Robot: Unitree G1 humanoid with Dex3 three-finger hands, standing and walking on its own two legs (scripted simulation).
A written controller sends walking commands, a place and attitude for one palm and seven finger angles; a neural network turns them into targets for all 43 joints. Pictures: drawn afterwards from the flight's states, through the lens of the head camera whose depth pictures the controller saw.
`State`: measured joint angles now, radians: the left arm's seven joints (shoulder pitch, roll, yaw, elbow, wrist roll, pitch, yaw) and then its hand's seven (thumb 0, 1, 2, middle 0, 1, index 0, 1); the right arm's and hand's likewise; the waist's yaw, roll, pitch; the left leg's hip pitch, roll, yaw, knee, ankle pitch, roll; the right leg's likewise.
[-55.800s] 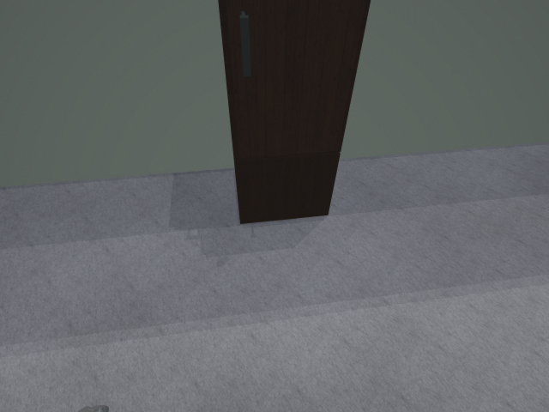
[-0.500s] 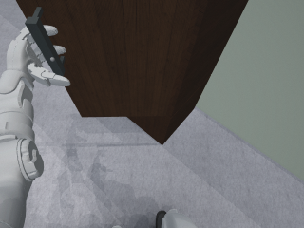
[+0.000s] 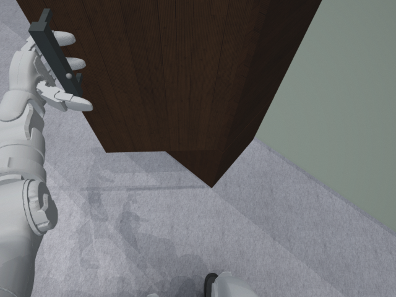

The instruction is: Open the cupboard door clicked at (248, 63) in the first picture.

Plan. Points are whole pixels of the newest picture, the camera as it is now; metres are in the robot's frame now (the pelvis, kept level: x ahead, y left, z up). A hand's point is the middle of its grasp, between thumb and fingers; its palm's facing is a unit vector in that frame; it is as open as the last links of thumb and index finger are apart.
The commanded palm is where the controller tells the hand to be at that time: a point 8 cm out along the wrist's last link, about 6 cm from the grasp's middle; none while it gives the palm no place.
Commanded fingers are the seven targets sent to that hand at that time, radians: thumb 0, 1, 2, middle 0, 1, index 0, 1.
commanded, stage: close the thumb around the handle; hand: left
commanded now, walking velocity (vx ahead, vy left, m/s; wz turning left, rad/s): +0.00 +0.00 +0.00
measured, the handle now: (62, 58) +0.56 +0.22 +0.12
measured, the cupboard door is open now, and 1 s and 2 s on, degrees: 43 44 88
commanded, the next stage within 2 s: pull the door open along its arc in 0.70 s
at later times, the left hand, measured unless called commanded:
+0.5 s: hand (64, 78) +0.50 +0.21 +0.12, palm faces -0.05 -1.00 -0.01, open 7.6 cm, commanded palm +0.48 +0.26 +0.12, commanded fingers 0.00 0.90 0.90 -0.40 -1.35 -0.40 -1.35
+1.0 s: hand (67, 81) +0.50 +0.20 +0.12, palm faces -0.05 -1.00 -0.01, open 6.0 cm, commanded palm +0.45 +0.25 +0.12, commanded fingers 0.00 0.90 0.90 -0.40 -1.35 -0.40 -1.35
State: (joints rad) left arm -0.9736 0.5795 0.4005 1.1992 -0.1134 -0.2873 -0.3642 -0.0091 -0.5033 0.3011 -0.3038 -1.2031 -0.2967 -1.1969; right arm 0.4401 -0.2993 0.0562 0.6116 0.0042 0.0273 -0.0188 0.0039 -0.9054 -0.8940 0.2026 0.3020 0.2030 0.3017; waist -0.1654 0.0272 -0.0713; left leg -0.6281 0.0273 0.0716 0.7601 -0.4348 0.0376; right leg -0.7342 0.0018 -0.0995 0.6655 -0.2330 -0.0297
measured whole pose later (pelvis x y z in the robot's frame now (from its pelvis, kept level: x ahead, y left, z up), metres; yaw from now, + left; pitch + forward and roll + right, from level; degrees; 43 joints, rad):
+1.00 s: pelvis +0.00 +0.00 +0.00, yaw -1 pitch +17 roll -2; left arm -0.88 0.55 0.42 1.12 -0.13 -0.29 -0.36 0.01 0.70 0.82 -0.34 -1.34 -0.33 -1.35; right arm 0.44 -0.29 0.05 0.59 0.01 0.04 -0.01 0.00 -0.91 -0.89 0.20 0.30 0.20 0.30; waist -0.16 0.03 -0.09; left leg -0.60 0.03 0.08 0.75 -0.44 0.04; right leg -0.72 0.01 -0.08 0.66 -0.23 -0.03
